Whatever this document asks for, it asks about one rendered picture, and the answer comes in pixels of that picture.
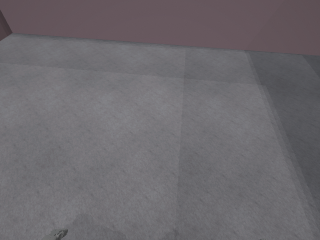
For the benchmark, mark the robot left hand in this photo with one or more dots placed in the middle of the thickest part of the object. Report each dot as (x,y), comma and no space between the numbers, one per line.
(56,234)

